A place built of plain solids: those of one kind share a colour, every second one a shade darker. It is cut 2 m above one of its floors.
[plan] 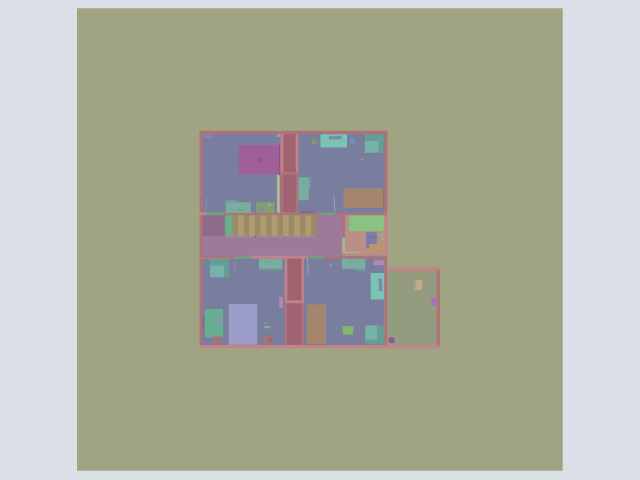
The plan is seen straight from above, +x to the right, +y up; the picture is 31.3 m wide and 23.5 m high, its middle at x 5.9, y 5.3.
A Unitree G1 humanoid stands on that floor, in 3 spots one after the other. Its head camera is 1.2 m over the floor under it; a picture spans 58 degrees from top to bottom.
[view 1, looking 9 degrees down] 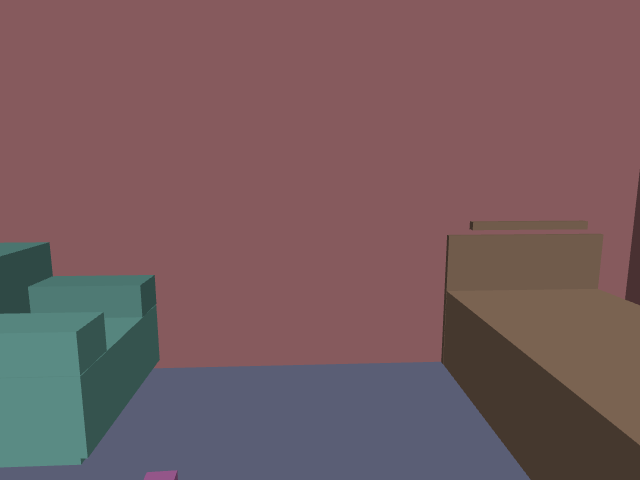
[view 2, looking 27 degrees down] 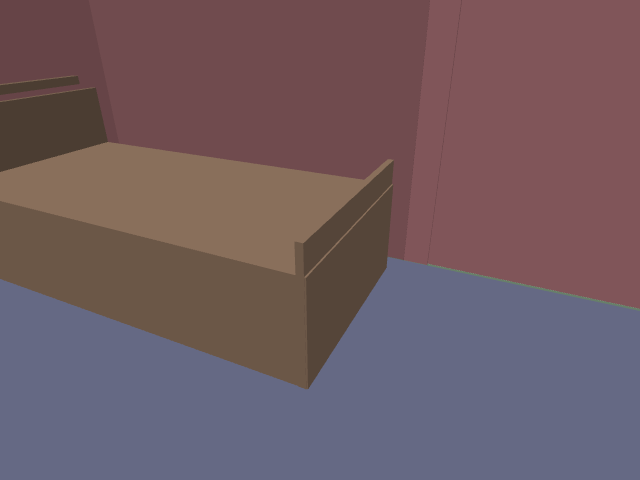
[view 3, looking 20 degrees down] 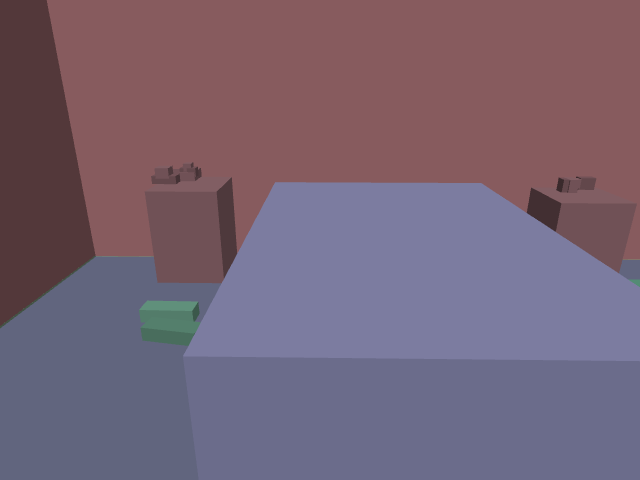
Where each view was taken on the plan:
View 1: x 6.47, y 8.72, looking -3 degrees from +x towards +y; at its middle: wall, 2.60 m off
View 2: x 7.22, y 2.67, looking -155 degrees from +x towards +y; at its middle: child_bed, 1.42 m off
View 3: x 2.48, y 3.08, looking -89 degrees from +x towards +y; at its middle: low_bed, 1.87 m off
